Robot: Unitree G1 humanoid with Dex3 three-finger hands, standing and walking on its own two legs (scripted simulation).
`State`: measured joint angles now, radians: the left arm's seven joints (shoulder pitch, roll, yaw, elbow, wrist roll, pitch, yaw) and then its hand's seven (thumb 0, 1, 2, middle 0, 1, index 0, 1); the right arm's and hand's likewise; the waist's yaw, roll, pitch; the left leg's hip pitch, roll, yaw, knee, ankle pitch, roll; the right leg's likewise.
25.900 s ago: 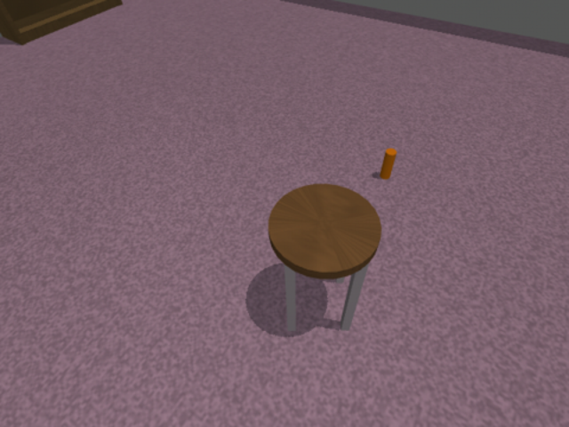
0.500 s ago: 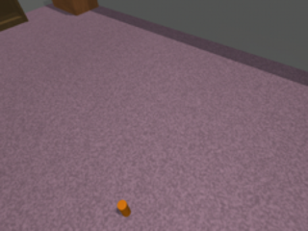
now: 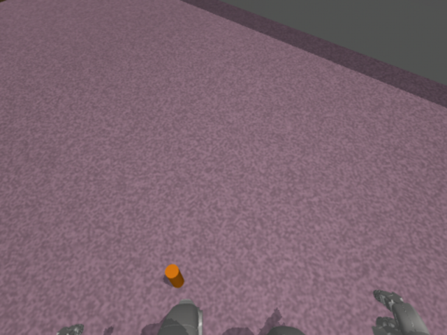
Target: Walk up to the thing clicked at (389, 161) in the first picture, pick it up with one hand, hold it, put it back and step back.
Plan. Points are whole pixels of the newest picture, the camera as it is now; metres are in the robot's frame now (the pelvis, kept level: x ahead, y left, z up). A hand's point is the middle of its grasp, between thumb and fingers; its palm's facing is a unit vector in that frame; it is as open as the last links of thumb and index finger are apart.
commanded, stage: walk up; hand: left
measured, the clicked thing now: (175, 276) +0.37 +0.23 -0.66
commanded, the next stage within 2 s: none
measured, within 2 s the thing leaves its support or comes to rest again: neither
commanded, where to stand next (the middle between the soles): +0.05 +0.00 m, yaw +3 degrees
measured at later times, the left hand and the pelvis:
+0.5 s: hand out of the picture +0.05 +0.30 -0.11, palm faces +0.02 -0.90 -0.43, open 7.4 cm; pelvis +0.02 +0.01 +0.03, yaw +4 degrees
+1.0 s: hand out of the picture +0.07 +0.31 -0.12, palm faces +0.07 -0.91 -0.41, open 7.3 cm; pelvis +0.01 +0.03 +0.02, yaw +6 degrees
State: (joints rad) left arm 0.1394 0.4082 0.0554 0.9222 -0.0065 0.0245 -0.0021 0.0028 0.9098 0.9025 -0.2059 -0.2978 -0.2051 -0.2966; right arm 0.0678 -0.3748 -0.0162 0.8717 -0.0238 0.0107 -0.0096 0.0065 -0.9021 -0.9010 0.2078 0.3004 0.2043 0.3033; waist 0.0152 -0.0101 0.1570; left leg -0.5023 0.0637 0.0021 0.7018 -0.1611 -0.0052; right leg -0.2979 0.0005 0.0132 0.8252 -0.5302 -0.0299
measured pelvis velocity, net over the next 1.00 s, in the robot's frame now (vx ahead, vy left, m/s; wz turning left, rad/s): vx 0.01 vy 0.03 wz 0.11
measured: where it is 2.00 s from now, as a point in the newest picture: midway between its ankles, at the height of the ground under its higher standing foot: outside the picture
